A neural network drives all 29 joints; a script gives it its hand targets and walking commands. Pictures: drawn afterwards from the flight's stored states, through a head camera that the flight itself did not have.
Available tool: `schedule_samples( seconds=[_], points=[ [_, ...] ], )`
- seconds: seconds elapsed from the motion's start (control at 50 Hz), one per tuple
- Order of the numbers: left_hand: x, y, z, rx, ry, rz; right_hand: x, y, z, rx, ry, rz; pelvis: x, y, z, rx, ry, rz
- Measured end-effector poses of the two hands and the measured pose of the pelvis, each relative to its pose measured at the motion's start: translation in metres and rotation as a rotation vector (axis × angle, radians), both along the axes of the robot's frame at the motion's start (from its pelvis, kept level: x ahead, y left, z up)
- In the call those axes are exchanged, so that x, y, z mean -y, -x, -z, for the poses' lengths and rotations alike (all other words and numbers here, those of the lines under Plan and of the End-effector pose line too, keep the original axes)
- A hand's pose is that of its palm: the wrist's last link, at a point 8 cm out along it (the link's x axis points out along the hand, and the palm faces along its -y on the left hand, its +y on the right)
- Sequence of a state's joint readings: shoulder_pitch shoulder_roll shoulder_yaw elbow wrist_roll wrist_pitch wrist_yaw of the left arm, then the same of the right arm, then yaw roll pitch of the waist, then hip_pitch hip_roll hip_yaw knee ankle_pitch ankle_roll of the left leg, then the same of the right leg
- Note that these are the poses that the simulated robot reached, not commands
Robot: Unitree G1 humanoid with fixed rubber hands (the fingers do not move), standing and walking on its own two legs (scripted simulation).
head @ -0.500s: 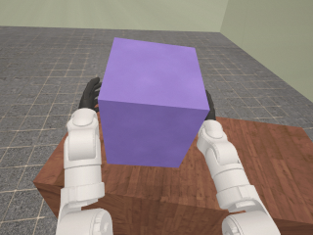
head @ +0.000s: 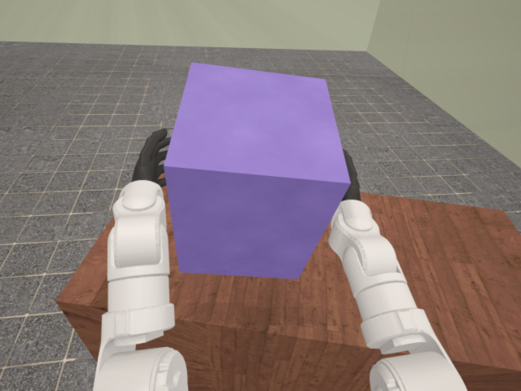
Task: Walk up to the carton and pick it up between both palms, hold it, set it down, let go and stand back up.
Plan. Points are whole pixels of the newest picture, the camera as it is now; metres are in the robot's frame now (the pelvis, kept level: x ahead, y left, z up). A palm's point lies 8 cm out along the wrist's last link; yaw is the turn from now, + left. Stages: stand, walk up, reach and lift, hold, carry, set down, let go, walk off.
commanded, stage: hold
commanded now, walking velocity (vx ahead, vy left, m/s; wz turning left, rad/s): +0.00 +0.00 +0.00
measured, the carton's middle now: (249, 179) +0.39 +0.01 +0.17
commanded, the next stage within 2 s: none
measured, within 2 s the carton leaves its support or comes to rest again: neither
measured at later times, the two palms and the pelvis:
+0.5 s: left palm (149, 188) +0.35 +0.16 +0.19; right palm (344, 207) +0.34 -0.13 +0.16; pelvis +0.00 +0.00 +0.00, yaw +1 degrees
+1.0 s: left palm (150, 189) +0.35 +0.16 +0.19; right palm (344, 207) +0.34 -0.13 +0.16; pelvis +0.00 +0.00 +0.00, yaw +1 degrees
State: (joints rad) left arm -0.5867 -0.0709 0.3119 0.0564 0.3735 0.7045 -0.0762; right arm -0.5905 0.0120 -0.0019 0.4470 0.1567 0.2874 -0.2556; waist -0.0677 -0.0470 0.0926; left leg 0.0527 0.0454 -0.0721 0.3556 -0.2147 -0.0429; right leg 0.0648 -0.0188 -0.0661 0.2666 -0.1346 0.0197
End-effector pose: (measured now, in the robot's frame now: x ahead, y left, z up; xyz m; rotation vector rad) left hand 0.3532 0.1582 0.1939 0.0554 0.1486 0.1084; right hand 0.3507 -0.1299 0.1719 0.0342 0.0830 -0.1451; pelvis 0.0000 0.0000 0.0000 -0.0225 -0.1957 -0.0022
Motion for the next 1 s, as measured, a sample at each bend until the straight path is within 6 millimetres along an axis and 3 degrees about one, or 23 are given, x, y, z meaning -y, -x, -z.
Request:
schedule_samples(
  seconds=[0.22,1.0],
  points=[
    [0.001,0.000,0.011,-0.026,0.004,0.014,0.000,0.005,0.014,-0.024,0.000,0.014,0.001,0.000,0.000,0.003,0.002,-0.015],
    [0.002,0.002,0.009,-0.019,0.002,0.010,0.002,0.007,0.012,-0.012,0.003,0.013,0.002,0.004,0.000,0.004,-0.001,-0.014]
  ],
)
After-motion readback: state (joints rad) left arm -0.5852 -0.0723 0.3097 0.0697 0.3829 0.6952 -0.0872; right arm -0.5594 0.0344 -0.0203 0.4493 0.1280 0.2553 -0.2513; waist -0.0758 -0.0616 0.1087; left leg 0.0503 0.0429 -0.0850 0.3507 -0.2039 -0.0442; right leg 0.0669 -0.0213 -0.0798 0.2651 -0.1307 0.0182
